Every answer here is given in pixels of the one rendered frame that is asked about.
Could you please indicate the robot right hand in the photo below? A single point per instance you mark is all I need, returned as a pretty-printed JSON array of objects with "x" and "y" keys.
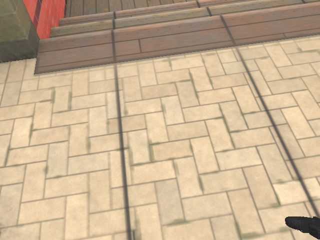
[{"x": 305, "y": 224}]

